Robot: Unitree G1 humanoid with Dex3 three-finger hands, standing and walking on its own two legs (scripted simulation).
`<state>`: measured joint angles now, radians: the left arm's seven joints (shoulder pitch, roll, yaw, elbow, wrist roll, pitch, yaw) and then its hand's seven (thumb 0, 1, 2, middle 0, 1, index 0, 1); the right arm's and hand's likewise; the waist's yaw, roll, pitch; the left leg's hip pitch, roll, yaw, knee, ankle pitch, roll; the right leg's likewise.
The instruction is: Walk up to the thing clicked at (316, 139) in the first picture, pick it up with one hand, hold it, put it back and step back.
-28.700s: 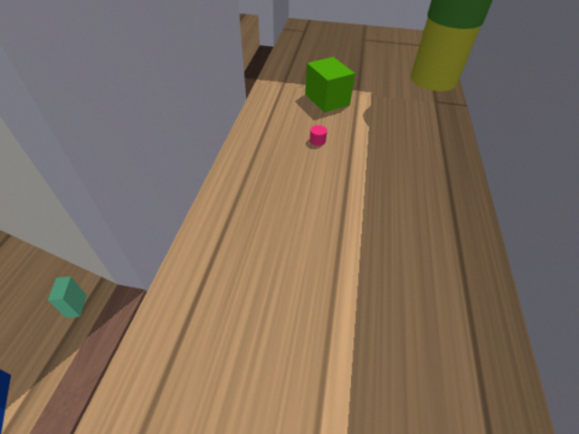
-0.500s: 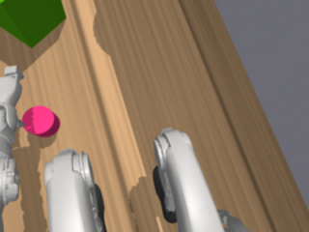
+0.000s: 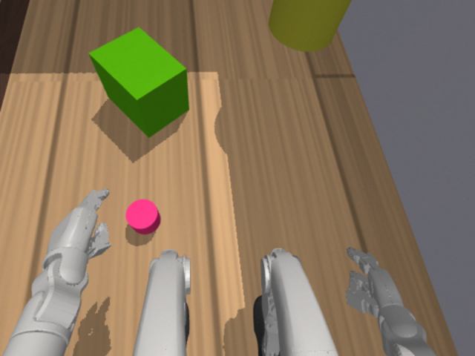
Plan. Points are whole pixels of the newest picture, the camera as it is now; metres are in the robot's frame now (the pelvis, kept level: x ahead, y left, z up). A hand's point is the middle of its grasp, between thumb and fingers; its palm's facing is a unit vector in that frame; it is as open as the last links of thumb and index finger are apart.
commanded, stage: home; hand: left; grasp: from above
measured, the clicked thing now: (144, 217) +0.46 +0.24 -0.48
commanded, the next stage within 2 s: none
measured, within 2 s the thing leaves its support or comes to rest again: neither
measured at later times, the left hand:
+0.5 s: hand (64, 268) +0.24 +0.19 +0.11, palm faces +0.10 -0.97 -0.23, open 7.4 cm
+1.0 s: hand (41, 290) +0.22 +0.19 +0.15, palm faces +0.12 -0.98 -0.18, open 7.4 cm
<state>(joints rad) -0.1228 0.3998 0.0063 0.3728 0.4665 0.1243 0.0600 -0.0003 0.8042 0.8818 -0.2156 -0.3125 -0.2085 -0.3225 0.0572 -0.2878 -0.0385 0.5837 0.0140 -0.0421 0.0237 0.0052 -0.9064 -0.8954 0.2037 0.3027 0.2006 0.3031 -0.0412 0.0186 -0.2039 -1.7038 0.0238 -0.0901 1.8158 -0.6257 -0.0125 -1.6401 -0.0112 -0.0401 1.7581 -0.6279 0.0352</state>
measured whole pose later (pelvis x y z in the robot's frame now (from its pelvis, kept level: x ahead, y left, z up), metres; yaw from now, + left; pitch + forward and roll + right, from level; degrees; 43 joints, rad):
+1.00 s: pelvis +0.07 +0.00 +0.20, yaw +4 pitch +10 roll -3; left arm 0.50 0.22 0.03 -0.13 -0.06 0.46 0.01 0.01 0.90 0.90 -0.20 -0.29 -0.20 -0.30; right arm 0.27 -0.22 0.04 0.52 0.00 -0.25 -0.18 0.01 -0.90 -0.90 0.21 0.30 0.21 0.30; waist -0.04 0.04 -0.15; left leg -0.71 0.03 -0.07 1.02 -0.47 -0.01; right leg -0.64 -0.02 -0.05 0.94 -0.46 0.03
